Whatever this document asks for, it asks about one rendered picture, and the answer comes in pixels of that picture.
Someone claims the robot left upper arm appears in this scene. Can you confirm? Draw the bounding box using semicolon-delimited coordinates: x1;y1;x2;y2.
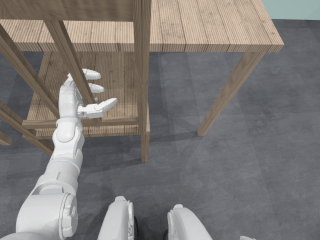
0;192;78;240

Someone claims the left robot forearm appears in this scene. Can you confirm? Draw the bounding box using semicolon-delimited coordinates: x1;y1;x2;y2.
16;117;85;233

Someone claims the robot left thigh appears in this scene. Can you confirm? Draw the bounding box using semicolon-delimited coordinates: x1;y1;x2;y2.
97;200;134;240

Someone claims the chair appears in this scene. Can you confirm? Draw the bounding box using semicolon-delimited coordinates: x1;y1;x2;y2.
0;0;152;163

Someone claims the table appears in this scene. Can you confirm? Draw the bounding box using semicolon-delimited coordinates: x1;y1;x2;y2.
0;0;285;146

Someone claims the robot thigh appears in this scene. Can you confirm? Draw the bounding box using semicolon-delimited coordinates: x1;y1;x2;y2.
97;200;134;240
167;207;213;240

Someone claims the left robot hand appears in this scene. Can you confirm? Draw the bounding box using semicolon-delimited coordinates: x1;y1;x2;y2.
58;68;118;121

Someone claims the robot right thigh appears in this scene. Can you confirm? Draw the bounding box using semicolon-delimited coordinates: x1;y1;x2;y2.
167;207;213;240

